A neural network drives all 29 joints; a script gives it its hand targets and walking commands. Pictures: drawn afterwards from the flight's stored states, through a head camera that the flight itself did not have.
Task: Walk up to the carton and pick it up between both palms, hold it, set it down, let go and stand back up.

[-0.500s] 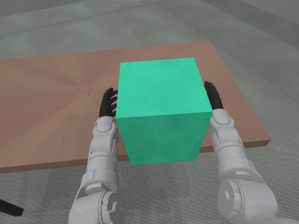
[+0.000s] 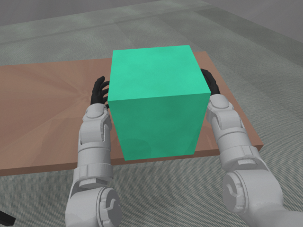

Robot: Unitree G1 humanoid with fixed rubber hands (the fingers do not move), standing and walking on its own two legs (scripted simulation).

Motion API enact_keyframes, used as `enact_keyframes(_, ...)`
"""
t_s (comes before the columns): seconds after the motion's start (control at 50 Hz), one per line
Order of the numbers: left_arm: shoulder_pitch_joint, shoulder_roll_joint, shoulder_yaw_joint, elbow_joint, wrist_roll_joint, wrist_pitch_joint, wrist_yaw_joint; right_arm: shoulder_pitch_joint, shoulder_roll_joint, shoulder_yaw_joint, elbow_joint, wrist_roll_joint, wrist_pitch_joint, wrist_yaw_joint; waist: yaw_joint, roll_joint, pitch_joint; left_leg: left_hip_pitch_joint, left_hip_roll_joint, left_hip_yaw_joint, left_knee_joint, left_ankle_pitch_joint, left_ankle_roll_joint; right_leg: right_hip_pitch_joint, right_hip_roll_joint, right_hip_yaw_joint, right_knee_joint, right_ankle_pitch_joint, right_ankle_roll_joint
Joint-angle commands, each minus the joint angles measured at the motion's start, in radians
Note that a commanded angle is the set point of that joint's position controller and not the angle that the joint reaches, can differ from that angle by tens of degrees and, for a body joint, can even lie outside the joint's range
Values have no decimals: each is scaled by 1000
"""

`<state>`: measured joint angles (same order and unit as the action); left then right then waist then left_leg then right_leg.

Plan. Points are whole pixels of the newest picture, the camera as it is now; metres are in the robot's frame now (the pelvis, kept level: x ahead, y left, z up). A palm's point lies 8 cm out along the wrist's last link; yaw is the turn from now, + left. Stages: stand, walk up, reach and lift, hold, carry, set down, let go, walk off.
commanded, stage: reach and lift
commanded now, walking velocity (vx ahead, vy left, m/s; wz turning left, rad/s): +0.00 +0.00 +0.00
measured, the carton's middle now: (155, 105) +0.43 +0.00 +0.12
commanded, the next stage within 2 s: hold in 1.76 s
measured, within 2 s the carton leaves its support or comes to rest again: neither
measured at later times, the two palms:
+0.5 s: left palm (87, 113) +0.35 +0.17 +0.17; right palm (209, 104) +0.38 -0.13 +0.16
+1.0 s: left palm (81, 120) +0.32 +0.17 +0.17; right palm (213, 112) +0.34 -0.13 +0.17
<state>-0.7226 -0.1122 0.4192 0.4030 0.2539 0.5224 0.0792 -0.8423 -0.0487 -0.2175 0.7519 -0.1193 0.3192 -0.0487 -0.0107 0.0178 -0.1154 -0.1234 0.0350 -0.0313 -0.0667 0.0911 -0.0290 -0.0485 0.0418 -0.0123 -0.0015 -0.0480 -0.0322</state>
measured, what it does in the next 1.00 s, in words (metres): shifts its weight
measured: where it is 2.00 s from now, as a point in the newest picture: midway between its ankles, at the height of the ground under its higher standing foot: outside the picture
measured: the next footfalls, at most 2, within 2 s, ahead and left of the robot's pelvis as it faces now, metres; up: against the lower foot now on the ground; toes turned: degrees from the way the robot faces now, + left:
none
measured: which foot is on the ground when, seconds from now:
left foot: down 0.00-1.00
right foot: down 0.00-1.00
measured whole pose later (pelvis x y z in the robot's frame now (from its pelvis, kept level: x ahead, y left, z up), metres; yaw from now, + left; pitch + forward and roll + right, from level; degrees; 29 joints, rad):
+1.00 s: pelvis -0.05 +0.03 +0.00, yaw -2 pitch -3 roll -1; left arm -0.67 -0.13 0.38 0.06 0.36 0.87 -0.04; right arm -0.73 -0.01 -0.17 0.39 -0.06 0.53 -0.05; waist -0.02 0.01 0.03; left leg -0.02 0.01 0.01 -0.06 0.13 0.01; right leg 0.02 0.02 0.03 0.04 -0.02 0.01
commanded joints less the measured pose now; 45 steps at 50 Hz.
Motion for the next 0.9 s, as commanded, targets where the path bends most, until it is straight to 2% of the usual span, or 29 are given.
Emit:
enact_keyframes(0.0,-666,-374,-299,-71,-62,14,-119,-787,472,270,-182,87,-38,119,10,-14,-502,326,-70,22,131,201,73,92,19,-2,100,412,97)
enact_keyframes(0.02,-667,-367,-280,-67,-74,21,-120,-813,483,286,-203,109,-34,114,25,-41,-503,324,-67,21,134,210,83,109,15,6,109,451,98)
enact_keyframes(0.04,-684,-357,-279,-86,-68,24,-122,-819,497,293,-192,116,-27,112,37,-34,-488,312,-68,22,135,230,85,132,16,5,125,481,96)
enact_keyframes(0.06,-684,-353,-275,-95,-71,33,-123,-820,481,279,-199,114,-21,111,21,-36,-515,315,-70,30,123,226,79,150,27,0,117,468,93)
enact_keyframes(0.1,-674,-362,-281,-84,-78,52,-128,-822,467,282,-199,113,-14,107,19,-39,-491,332,-69,20,127,256,75,142,29,0,108,468,95)
enact_keyframes(0.14,-663,-366,-276,-82,-91,63,-138,-831,476,300,-227,124,-4,97,9,-83,-519,336,-68,16,125,259,79,155,27,4,113,524,107)
enact_keyframes(0.16,-670,-376,-285,-77,-98,71,-143,-850,480,305,-245,133,-3,92,10,-66,-533,351,-68,24,129,270,76,176,27,-1,117,545,111)
enact_keyframes(0.24,-649,-339,-313,-146,-96,89,-153,-780,456,329,-259,165,12,78,0,-37,-513,368,-69,24,136,271,61,155,24,16,103,493,105)
enact_keyframes(0.26,-653,-342,-313,-167,-90,98,-152,-790,461,341,-292,177,15,73,16,-47,-502,359,-70,21,129,256,63,170,25,13,100,469,104)
enact_keyframes(0.28,-648,-358,-330,-176,-96,105,-150,-796,465,351,-321,187,18,67,3,-18,-519,358,-70,24,129,236,63,162,20,20,105,448,102)
enact_keyframes(0.3,-651,-353,-359,-224,-107,113,-149,-785,456,340,-332,185,21,64,-2,-14,-522,375,-67,17,131,247,56,130,20,19,98,410,95)
enact_keyframes(0.32,-653,-349,-350,-225,-93,122,-151,-784,447,332,-336,182,24,61,13,1,-495,385,-62,24,133,223,50,98,26,4,84,340,93)
enact_keyframes(0.34,-648,-351,-374,-248,-95,131,-155,-752,444,335,-318,180,34,63,-2,1,-477,409,-64,27,142,205,49,57,21,7,68,300,88)
enact_keyframes(0.38,-626,-364,-386,-246,-107,144,-160,-777,448,359,-383,199,40,68,-7,-7,-482,438,-53,27,148,176,53,19,18,-8,58,236,91)
enact_keyframes(0.42,-606,-404,-421,-303,-135,152,-165,-805,460,392,-486,209,42,62,-5,-35,-541,457,-51,19,161,220,56,37,18,-5,72,266,91)
enact_keyframes(0.48,-586,-435,-500,-432,-177,175,-158,-825,471,468,-653,269,52,44,3,-23,-638,483,-54,19,175,327,46,100,22,1,98,374,92)
enact_keyframes(0.5,-573,-425,-499,-458,-174,191,-157,-782,460,467,-642,271,68,42,-6,-34,-622,496,-51,15,167,327,43,80,30,-7,92,355,97)
enact_keyframes(0.54,-501,-381,-485,-435,-139,241,-162,-679,394,435,-599,248,99,31,-18,9,-498,521,-52,30,179,286,26,16,31,-9,55,244,93)
enact_keyframes(0.58,-434,-341,-434,-393,-104,281,-190,-599,352,373,-538,213,127,33,-27,1,-342,507,-49,35,162,147,19,-49,27,-17,12,87,88)
enact_keyframes(0.64,-434,-317,-429,-423,-83,312,-237,-511,325,313,-503,184,156,38,-56,62,-204,446,-47,43,139,14,21,-86,15,-18,-29,-70,75)
enact_keyframes(0.68,-479,-324,-435,-483,-88,304,-252,-535,365,328,-542,194,160,50,-45,31,-249,432,-45,49,125,-25,31,-75,6,-25,-21,-98,77)
enact_keyframes(0.7,-505,-348,-474,-528,-108,297,-251,-551,385,349,-591,211,154,56,-48,54,-308,448,-45,44,118,14,35,-78,5,-30,-10,-63,78)
enact_keyframes(0.72,-537,-372,-490,-581,-119,290,-245,-602,390,374,-652,216,144,62,-44,36,-379,463,-40,37,108,33,34,-59,10,-31,-1,-51,73)
enact_keyframes(0.76,-533,-391,-512,-623,-129,289,-229,-656,403,418,-750,245,133,74,-10,16,-481,484,-34,36,111,133,40,-25,11,-26,24,34,72)
enact_keyframes(0.8,-495,-378,-498,-585,-115,303,-220,-650,385,427,-729,227,137,82,6,21,-459,502,-34,49,101,105,46,-33,9,-26,6,-17,80)
enact_keyframes(0.82,-481,-367,-488,-563,-103,308,-219,-618,372,418,-711,217,143,85,-12,1,-436,517,-36,52,104,53,50,-68,7,-28,-8,-66,81)
enact_keyframes(0.84,-471,-342,-461,-539,-86,315,-221,-584,350,390,-652,189,150,90,-8,-45,-363,499,-30,53,94,21,50,-95,13,-34,-13,-101,80)
enact_keyframes(0.86,-458,-320,-431,-494,-72,322,-230,-560,336,371,-623,182,154,96,-20,-52,-314,503,-35,62,94,-39,54,-118,2,-23,-29,-154,84)
enact_keyframes(0.88,-450,-307,-390,-454,-46,324,-239,-559,325,343,-587,163,154,96,-13,-57,-247,474,-41,65,95,-84,52,-132,2,-26,-37,-207,82)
